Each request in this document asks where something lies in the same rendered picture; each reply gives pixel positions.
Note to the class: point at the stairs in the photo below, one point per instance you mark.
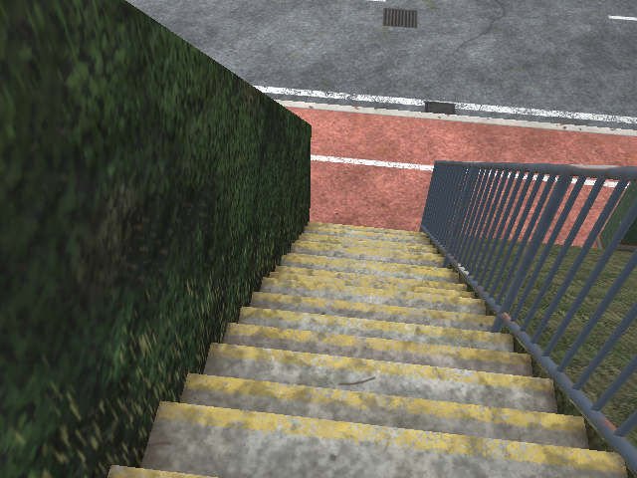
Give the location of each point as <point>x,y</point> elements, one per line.
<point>361,357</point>

